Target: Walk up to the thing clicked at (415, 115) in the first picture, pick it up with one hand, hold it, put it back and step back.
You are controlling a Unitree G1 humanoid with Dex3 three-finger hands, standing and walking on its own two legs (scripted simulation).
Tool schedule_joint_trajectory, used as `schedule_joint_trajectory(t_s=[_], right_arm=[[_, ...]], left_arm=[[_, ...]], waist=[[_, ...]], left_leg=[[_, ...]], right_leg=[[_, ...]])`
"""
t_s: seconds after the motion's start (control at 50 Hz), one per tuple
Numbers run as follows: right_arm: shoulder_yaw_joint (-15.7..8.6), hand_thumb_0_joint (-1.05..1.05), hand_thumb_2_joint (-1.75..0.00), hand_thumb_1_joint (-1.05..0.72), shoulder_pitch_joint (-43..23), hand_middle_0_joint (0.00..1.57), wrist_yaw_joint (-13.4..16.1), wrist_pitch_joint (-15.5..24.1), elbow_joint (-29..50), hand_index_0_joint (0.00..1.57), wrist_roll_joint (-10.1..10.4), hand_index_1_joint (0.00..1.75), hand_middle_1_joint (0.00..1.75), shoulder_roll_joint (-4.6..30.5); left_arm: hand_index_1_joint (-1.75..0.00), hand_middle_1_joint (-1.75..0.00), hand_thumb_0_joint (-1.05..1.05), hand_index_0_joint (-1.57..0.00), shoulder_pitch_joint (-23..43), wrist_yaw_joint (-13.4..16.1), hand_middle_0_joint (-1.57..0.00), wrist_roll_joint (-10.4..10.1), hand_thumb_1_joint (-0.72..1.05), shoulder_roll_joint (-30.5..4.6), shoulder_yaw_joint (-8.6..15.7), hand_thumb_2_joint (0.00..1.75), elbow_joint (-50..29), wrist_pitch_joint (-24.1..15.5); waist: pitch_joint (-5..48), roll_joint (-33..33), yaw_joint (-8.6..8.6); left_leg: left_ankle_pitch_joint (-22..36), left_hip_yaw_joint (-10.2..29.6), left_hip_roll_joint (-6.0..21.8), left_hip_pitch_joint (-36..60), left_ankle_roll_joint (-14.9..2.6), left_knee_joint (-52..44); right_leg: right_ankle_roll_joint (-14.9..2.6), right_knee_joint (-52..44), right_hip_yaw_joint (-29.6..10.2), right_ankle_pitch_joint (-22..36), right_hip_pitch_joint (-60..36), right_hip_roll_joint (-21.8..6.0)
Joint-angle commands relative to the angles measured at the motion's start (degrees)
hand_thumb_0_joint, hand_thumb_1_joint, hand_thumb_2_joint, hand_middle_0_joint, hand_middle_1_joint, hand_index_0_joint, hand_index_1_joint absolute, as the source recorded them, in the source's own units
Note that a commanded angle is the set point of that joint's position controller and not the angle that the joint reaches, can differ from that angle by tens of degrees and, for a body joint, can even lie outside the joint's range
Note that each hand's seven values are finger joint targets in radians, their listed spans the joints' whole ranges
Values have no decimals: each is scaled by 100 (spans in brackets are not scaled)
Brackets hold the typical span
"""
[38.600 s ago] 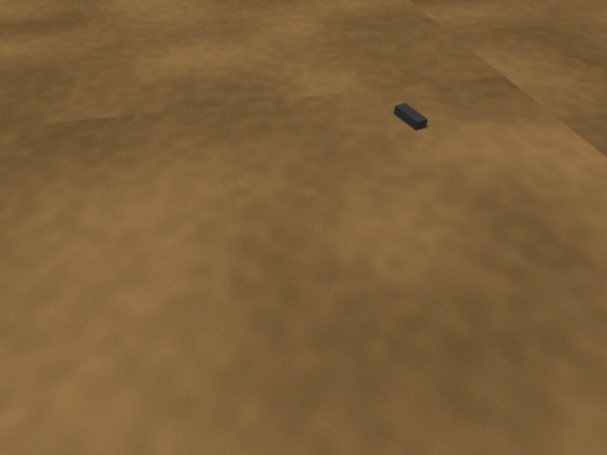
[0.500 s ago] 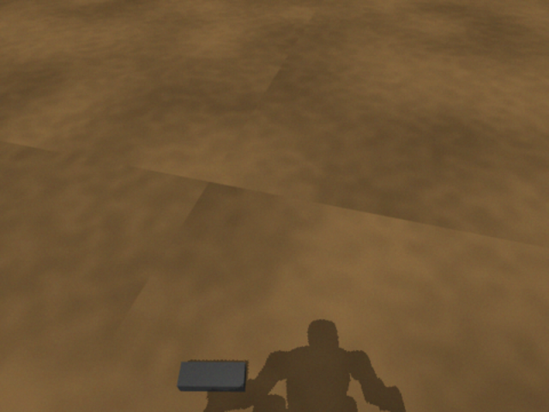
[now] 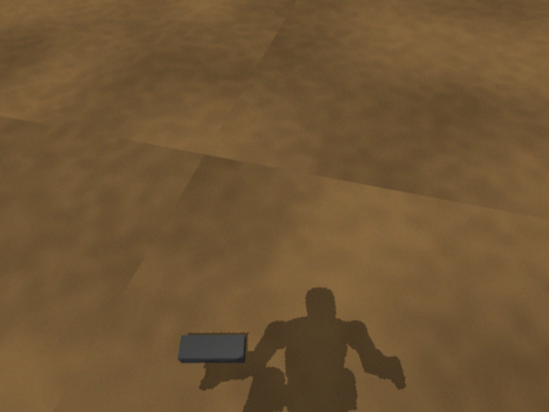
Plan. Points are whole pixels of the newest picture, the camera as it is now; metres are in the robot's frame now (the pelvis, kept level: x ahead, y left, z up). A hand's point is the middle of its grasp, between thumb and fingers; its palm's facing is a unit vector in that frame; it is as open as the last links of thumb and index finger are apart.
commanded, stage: step back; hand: left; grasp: from above
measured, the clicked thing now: (213, 348) +0.44 +0.23 -0.75
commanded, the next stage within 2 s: none
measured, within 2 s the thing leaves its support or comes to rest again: neither
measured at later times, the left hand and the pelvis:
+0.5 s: hand out of the picture +0.05 +0.30 -0.18, palm faces -0.11 -0.93 -0.36, open 7.4 cm; pelvis -0.08 +0.05 -0.02, yaw -5 degrees
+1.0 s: hand out of the picture -0.06 +0.32 -0.17, palm faces -0.04 -0.93 -0.35, open 7.4 cm; pelvis -0.21 +0.07 -0.02, yaw -3 degrees
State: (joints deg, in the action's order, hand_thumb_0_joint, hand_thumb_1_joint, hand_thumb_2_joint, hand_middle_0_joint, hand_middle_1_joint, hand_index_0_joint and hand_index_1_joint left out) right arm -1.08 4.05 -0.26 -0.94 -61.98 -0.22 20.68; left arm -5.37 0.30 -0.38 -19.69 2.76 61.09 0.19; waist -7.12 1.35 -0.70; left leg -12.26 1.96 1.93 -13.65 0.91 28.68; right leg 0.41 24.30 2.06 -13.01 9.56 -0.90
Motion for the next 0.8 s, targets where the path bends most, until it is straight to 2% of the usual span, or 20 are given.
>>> schedule_joint_trajectory(t_s=[0.0, 0.02, 0.06, 0.08, 0.1, 0.12, 0.14, 0.18, 0.28, 0.4, 0.48, 0.52, 0.54, 0.56, 0.58, 0.6, 0.62, 0.66, 0.7, 0.78], right_arm=[[-333, 0, -90, -90, 334, 20, 33, -102, 503, 20, 18, 30, 30, 1081], [-354, 0, -90, -90, 439, 20, 4, -137, 579, 20, 1, 30, 30, 1093], [-368, 0, -90, -90, 640, 20, -35, -130, 645, 20, 19, 30, 30, 1063], [-382, 0, -90, -90, 731, 20, -35, -86, 653, 20, 17, 30, 30, 1101], [-418, 0, -90, -90, 667, 20, -5, -32, 693, 20, -18, 30, 30, 1252], [-508, 0, -90, -90, 447, 20, 22, 9, 805, 20, -81, 30, 30, 1611], [-562, 0, -90, -90, 580, 20, 49, 31, 823, 20, -114, 30, 30, 1818], [-568, 0, -90, -90, 630, 20, 114, 63, 941, 20, -149, 30, 30, 1794], [-491, 0, -90, -90, 5, 20, 234, 75, 1352, 20, -155, 30, 30, 1416], [-562, 0, -90, -90, 656, 20, 242, 60, 1430, 20, -93, 30, 30, 1392], [-555, 0, -90, -90, 401, 20, 191, 13, 1600, 20, -97, 30, 30, 1490], [-565, 0, -90, -90, 165, 20, 172, -20, 1670, 20, -49, 30, 30, 1556], [-534, 0, -90, -90, 66, 20, 164, -42, 1655, 20, -6, 30, 30, 1483], [-484, 0, -90, -90, 33, 20, 152, -38, 1699, 20, 47, 30, 30, 1364], [-422, 0, -90, -90, -25, 20, 140, -45, 1772, 20, 56, 30, 30, 1159], [-486, 0, -90, -90, -113, 20, 198, -93, 1724, 20, 45, 30, 30, 1157], [-536, 0, -90, -90, 121, 20, 207, -114, 1602, 20, 7, 30, 30, 1308], [-476, 0, -90, -90, 426, 20, 148, -100, 1425, 20, 68, 30, 30, 1317], [-418, 0, -90, -90, 617, 20, 183, -71, 1357, 20, 66, 30, 30, 1161], [-339, 0, -90, -90, 609, 20, 229, 3, 1521, 20, 66, 30, 30, 1146]], left_arm=[[-30, -30, 0, -20, 372, 164, -20, 103, 90, -1730, 453, 90, -816, -35], [-30, -30, 0, -20, 447, 154, -20, 156, 90, -1756, 473, 90, -956, -14], [-30, -30, 0, -20, 659, 149, -20, 174, 90, -1701, 448, 90, -1109, 31], [-30, -30, 0, -20, 719, 149, -20, 155, 90, -1627, 420, 90, -1163, 57], [-30, -30, 0, -20, 633, 138, -20, 107, 90, -1476, 374, 90, -1206, 111], [-30, -30, 0, -20, 559, 149, -20, 26, 90, -1204, 324, 90, -1292, 145], [-30, -30, 0, -20, 463, 181, -20, 25, 90, -1039, 313, 90, -1312, 195], [-30, -30, 0, -20, 42, 228, -20, 53, 90, -1011, 282, 90, -1281, 283], [-30, -30, 0, -20, -256, 217, -20, 38, 90, -1266, 359, 90, -1225, 285], [-30, -30, 0, -20, -87, 168, -20, 110, 90, -1219, 400, 90, -1506, 176], [-30, -30, 0, -20, -402, 114, -20, 147, 90, -1193, 448, 90, -1453, 123], [-30, -30, 0, -20, -768, 91, -20, 206, 90, -1142, 462, 90, -1303, 89], [-30, -30, 0, -20, -906, 97, -20, 220, 90, -1158, 486, 90, -1235, 65], [-30, -30, 0, -20, -1002, 104, -20, 271, 90, -1397, 533, 90, -1262, 20], [-30, -30, 0, -20, -783, 92, -20, 270, 90, -1747, 617, 90, -1393, 13], [-30, -30, 0, -20, -338, 81, -20, 252, 90, -2211, 678, 90, -1598, 45], [-30, -30, 0, -20, -63, 90, -20, 285, 90, -2055, 669, 90, -1785, 14], [-30, -30, 0, -20, 73, 115, -20, 178, 90, -1535, 566, 90, -1919, 2], [-30, -30, 0, -20, 178, 142, -20, 205, 90, -1380, 555, 90, -1933, 19], [-30, -30, 0, -20, -303, 154, -20, 253, 90, -1336, 526, 90, -2025, 77]], waist=[[1075, -1187, -52], [1032, -1269, -63], [1009, -1295, -185], [1041, -1172, -258], [964, -541, -204], [1002, 520, -119], [967, 1009, -154], [1072, 665, -84], [992, 668, 183], [1052, 540, -211], [1197, 721, -125], [1268, 618, 100], [1293, 429, 184], [1338, -35, 219], [986, -1044, 155], [636, -1933, 330], [367, -1586, 178], [330, -877, 43], [542, -860, -28], [992, -1035, 268]], left_leg=[[-1093, -89, -399, -19, -230, 1762], [-1625, -17, -379, 7, -285, 2017], [-1344, 53, -236, 37, -343, 1461], [-395, 36, -142, 59, -340, 802], [1697, 259, 192, 49, -379, -25], [3138, 1212, 900, 321, -659, -475], [4106, 2088, 1471, 1067, -1084, -674], [4724, 1858, 1669, 984, -1251, -408], [3355, 960, 1118, 820, -1263, -247], [3205, 1042, 1275, 1598, -1487, -11], [2463, 943, 1217, 1084, -1332, 112], [1888, 950, 1211, 588, -1184, 304], [1571, 833, 1071, 315, -968, 494], [941, 631, 790, -333, -669, 838], [-365, 197, -46, -1193, -283, 1525], [-2337, 0, -735, -993, -85, 3025], [-2406, 573, -606, -801, -38, 3786], [-1875, 757, -847, -953, -99, 3896], [-1641, 675, -1003, -1188, -41, 3963], [-1767, 392, -705, -1442, 92, 2641]], right_leg=[[-1351, -248, -1422, 2878, 86, -1790], [-1440, -161, -1411, 2687, 379, -1876], [-1219, 232, -1083, 2495, 428, -1642], [-957, 599, -881, 2437, 285, -1388], [-595, 1175, -519, 1933, 290, -848], [-277, 2110, -202, 1002, 747, -5], [-237, 2860, -494, -1725, 1728, 721], [-267, 3828, -1133, -2403, 1796, 671], [-108, 4544, -1271, -1536, 1853, 639], [133, 2958, -935, -1527, 1863, 403], [-2, 1643, -522, -1277, 1047, 238], [-143, 589, -376, -463, 372, 216], [-239, 82, -430, 129, 16, 196], [-427, 88, -1230, 758, -292, -291], [-950, -252, -2399, 987, -208, -1070], [-1964, -727, -3468, 1103, 1003, -2172], [-2050, -676, -3565, 1288, 1408, -2246], [-1585, -402, -2237, 1842, 1022, -1478], [-1202, -143, -1568, 2118, 521, -1011], [-1296, 251, -1520, 2476, -769, -1020]])
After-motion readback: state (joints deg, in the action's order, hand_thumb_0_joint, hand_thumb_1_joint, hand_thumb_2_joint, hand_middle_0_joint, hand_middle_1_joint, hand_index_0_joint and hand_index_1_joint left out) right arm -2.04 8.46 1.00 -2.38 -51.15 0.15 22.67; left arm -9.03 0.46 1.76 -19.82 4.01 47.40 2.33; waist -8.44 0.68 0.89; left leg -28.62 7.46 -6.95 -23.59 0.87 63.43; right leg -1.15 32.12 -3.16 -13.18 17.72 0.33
